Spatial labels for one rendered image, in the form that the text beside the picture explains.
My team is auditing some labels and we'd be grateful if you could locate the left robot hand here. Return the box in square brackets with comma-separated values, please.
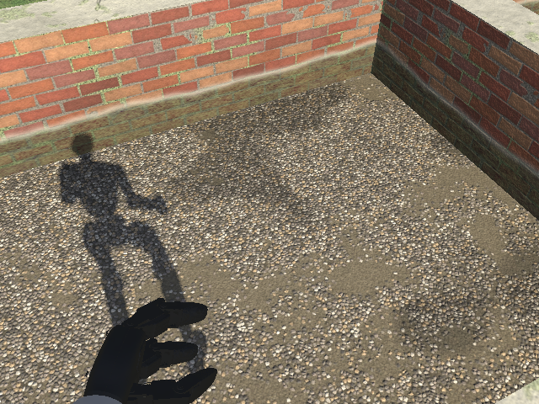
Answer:
[83, 298, 217, 404]

